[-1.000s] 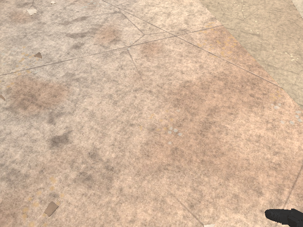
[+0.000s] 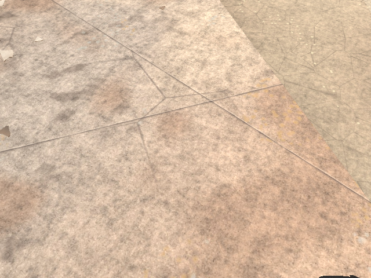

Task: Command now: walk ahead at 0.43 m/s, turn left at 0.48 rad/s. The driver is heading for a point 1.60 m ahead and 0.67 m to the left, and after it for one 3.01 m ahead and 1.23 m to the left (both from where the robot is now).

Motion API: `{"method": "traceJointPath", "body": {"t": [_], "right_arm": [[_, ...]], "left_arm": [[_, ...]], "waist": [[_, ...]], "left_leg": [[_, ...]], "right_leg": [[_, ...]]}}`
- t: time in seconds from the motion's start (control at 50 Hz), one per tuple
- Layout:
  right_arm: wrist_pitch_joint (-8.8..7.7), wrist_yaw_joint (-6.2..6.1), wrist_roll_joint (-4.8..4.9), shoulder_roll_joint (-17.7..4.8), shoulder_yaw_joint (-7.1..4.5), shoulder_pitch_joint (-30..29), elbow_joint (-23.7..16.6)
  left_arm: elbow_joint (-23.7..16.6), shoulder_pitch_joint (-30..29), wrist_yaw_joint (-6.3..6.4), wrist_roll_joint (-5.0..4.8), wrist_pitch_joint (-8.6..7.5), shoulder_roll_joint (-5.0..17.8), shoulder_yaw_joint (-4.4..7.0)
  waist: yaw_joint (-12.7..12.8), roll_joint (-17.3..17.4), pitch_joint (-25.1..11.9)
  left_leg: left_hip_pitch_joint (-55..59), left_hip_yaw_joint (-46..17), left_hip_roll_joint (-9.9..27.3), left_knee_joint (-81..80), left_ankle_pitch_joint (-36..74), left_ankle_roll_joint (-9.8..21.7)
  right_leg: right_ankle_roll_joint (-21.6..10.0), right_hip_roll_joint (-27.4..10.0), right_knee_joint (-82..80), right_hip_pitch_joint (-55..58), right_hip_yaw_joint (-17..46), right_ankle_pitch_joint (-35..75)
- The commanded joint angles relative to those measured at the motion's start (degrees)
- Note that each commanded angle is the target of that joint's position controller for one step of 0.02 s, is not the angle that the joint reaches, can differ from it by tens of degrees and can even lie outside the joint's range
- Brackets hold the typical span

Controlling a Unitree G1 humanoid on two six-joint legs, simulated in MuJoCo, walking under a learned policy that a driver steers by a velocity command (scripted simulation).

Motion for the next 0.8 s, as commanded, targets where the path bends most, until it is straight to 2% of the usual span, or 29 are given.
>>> {"method": "traceJointPath", "body": {"t": [0.02,0.04,0.06,0.08,0.1,0.12,0.14,0.18,0.22,0.28,0.32,0.38,0.42,0.44,0.46,0.48,0.5,0.52,0.54,0.56,0.58,0.62,0.66,0.72,0.8], "right_arm": [[0.15,-1.93,-0.35,-16.7,-6.07,18.9,-0.5],[-0.04,-2.05,-0.60,-18.8,-6.00,15.1,-2.9],[0.06,-2.03,-0.61,-14.4,-4.96,15.7,-3.6],[-0.08,-2.27,-0.69,-12.0,-4.34,13.2,-4.0],[-0.14,-2.38,-0.18,-11.0,-4.19,10.5,-4.1],[0.07,-2.85,0.14,-9.3,-3.81,8.1,-4.7],[0.37,-3.14,-0.63,-9.2,-3.64,7.0,-5.5],[0.62,-3.44,-1.09,-10.1,-4.05,6.0,-5.9],[1.07,-4.09,-0.88,-11.4,-4.54,6.0,-5.8],[2.76,-5.32,0.12,-11.8,-4.73,6.2,-5.7],[3.77,-5.87,0.21,-11.7,-4.69,6.7,-5.7],[4.66,-6.12,0.04,-11.3,-4.62,7.0,-6.0],[4.85,-6.19,0.15,-10.8,-4.46,6.1,-6.6],[4.89,-6.26,0.31,-10.4,-4.27,4.6,-7.1],[4.79,-6.24,0.15,-8.9,-3.82,4.7,-7.6],[4.60,-6.10,-0.97,-5.4,-2.83,8.2,-7.9],[4.49,-6.07,-0.33,-6.2,-2.97,12.8,-9.0],[4.39,-5.95,-0.74,-11.3,-4.21,14.9,-7.3],[4.96,-5.95,0.03,-13.6,-5.19,12.5,-6.4],[5.88,-6.26,0.30,-12.8,-5.38,11.6,-5.7],[6.56,-6.40,0.23,-12.0,-5.27,10.6,-6.2],[7.02,-6.04,0.55,-8.7,-4.37,9.5,-7.2],[6.83,-5.88,0.57,-7.3,-3.92,7.7,-8.4],[6.61,-5.19,0.17,-6.7,-3.48,6.1,-9.7],[6.93,-4.09,0.14,-7.9,-3.92,6.6,-10.1]], "left_arm": [[-5.7,-0.8,1.38,1.39,-0.29,8.6,1.35],[-7.5,4.3,0.06,1.96,-2.08,2.3,-0.84],[-7.2,-0.6,-0.93,0.33,-3.86,8.7,0.51],[-9.2,-5.5,-1.14,-1.26,-4.43,9.0,0.50],[-9.2,-7.0,-0.62,-0.64,-4.40,8.0,0.41],[-9.2,-7.6,0.01,0.52,-3.78,8.7,0.93],[-9.4,-7.0,0.12,0.70,-2.85,8.6,1.07],[-9.3,-4.8,0.40,0.95,-1.49,6.6,0.69],[-9.6,-5.5,0.83,1.13,-0.87,5.5,0.31],[-10.2,-9.1,0.69,1.07,-0.45,5.1,0.03],[-11.0,-12.3,0.28,0.71,-0.31,5.3,0.00],[-12.1,-15.3,-0.30,0.43,-0.47,6.2,0.32],[-12.1,-14.4,-0.58,0.38,-1.04,7.2,0.93],[-11.6,-12.7,-0.64,0.39,-1.48,7.4,1.23],[-11.3,-11.0,-0.42,0.86,-1.90,8.8,1.69],[-12.0,-10.1,0.20,1.74,-1.71,12.3,2.32],[-10.7,-8.8,0.14,3.28,-0.68,13.7,2.77],[-11.7,-9.4,0.08,2.07,-0.42,10.5,2.25],[-12.5,-10.7,0.24,1.76,-0.20,7.5,1.45],[-12.9,-12.7,0.34,1.52,0.26,6.6,1.15],[-13.0,-14.2,0.54,0.96,0.69,6.3,1.00],[-12.6,-14.6,0.93,1.46,1.45,7.0,1.15],[-12.1,-13.5,1.27,1.64,1.95,7.5,1.52],[-11.8,-13.9,1.14,1.25,2.33,9.1,2.30],[-11.0,-14.4,0.40,0.35,2.60,10.6,2.96]], "waist": [[-10.7,4.5,-14.4],[-4.9,15.3,-22.8],[-9.1,5.4,-25.3],[-8.6,2.9,-17.9],[-6.3,-3.0,-10.7],[-4.8,-3.4,-7.8],[-3.1,-1.9,-6.3],[-1.3,-0.1,-6.1],[-1.2,1.0,-7.1],[-2.4,2.9,-9.5],[-3.5,4.0,-9.5],[-4.3,5.5,-8.3],[-3.3,6.9,-7.5],[-1.7,7.3,-7.1],[-1.2,6.0,-7.6],[-3.2,-4.1,-11.0],[-6.0,-18.9,-11.8],[-5.0,-14.9,-11.7],[-3.9,-10.0,-9.5],[-4.3,-7.0,-7.9],[-4.2,-7.2,-6.2],[-4.0,-9.2,-4.5],[-2.7,-11.0,-5.5],[-1.9,-11.5,-7.6],[-2.0,-12.2,-7.4]], "left_leg": [[35.4,-14.3,6.6,-1.3,13.2,7.6],[52.8,-46.3,21.0,-7.8,18.1,21.1],[52.4,-42.1,19.3,-9.1,22.5,18.8],[45.8,-32.0,17.0,-8.4,27.6,16.3],[36.5,-25.7,13.9,-9.3,30.0,13.8],[30.0,-22.4,12.2,-10.7,29.6,12.5],[23.9,-21.1,10.9,-12.2,30.9,12.2],[18.5,-18.8,9.4,-13.3,34.9,12.4],[16.6,-16.8,7.9,-12.6,36.9,11.5],[15.7,-16.1,5.5,-10.7,30.6,8.3],[15.8,-18.0,5.1,-9.8,24.0,6.8],[17.8,-23.3,5.5,-7.7,16.1,5.9],[19.7,-27.3,5.4,-5.3,12.1,4.8],[19.6,-28.0,4.1,-3.3,10.1,3.5],[17.1,-27.1,1.8,0.4,4.6,1.2],[11.0,-20.2,-3.4,12.0,-14.6,-1.9],[-0.9,-13.0,-9.9,22.2,-38.0,-5.1],[-3.7,-12.8,-5.5,33.0,-35.8,-7.5],[-4.4,-12.0,-4.1,37.5,-31.2,-8.6],[-4.3,-10.9,-3.0,38.9,-27.8,-9.6],[-4.6,-10.4,-2.0,39.0,-25.1,-10.3],[-2.0,-6.7,-1.6,35.0,-21.6,-10.8],[-1.4,-5.1,-0.8,29.6,-20.9,-11.1],[3.4,-3.8,1.2,21.0,-19.6,-10.4],[9.3,-1.2,1.3,11.4,-17.5,-8.3]], "right_leg": [[-0.9,-7.7,41.4,-20.2,0.9,43.5],[3.2,6.1,62.6,-42.3,9.3,-8.2],[1.8,2.1,64.8,-45.4,19.5,-7.8],[0.8,-0.4,62.0,-46.9,18.7,-4.5],[1.0,-2.5,56.7,-46.9,17.2,-1.5],[1.4,-4.1,52.2,-44.9,16.8,0.7],[1.8,-4.3,50.6,-41.0,16.7,2.0],[3.4,-3.6,45.0,-38.3,15.9,3.7],[4.7,-2.2,37.8,-37.6,15.1,7.1],[5.5,-0.3,28.9,-34.7,15.2,16.3],[5.5,0.7,24.2,-33.7,15.9,19.1],[4.9,2.0,18.0,-32.9,17.4,16.9],[3.7,2.3,11.9,-30.6,18.2,16.2],[2.5,1.9,5.8,-27.0,17.8,20.6],[0.5,-2.0,1.2,-20.6,19.5,28.8],[-4.4,-14.5,1.8,-11.3,29.6,44.3],[-15.5,-24.3,0.8,-5.6,45.1,52.7],[-18.0,-25.3,0.6,-6.2,46.5,47.4],[-15.7,-21.4,1.6,-8.7,38.2,43.4],[-13.3,-17.7,1.5,-11.2,32.3,38.7],[-12.5,-16.3,0.7,-13.4,29.4,35.3],[-12.0,-12.9,-1.4,-16.9,22.8,33.7],[-13.1,-13.6,-1.8,-14.4,20.6,35.0],[-13.9,-15.6,-1.7,-13.6,18.2,35.7],[-13.3,-17.3,-1.0,-14.5,16.2,32.4]]}}
Velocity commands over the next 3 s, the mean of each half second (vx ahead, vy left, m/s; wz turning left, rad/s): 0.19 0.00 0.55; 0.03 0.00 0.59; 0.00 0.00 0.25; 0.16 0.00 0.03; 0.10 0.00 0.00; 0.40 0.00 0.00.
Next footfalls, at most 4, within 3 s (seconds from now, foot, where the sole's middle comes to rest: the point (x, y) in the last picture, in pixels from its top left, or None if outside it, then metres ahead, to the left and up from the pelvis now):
0.46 right None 0.34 -0.09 -0.75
0.88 left None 0.20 0.15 -0.75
1.32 right None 0.32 -0.06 -0.75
2.16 right None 0.45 0.08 -0.75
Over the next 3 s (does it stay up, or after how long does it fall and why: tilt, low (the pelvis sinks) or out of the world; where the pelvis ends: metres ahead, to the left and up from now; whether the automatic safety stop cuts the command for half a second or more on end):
stays up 0.49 0.20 0.01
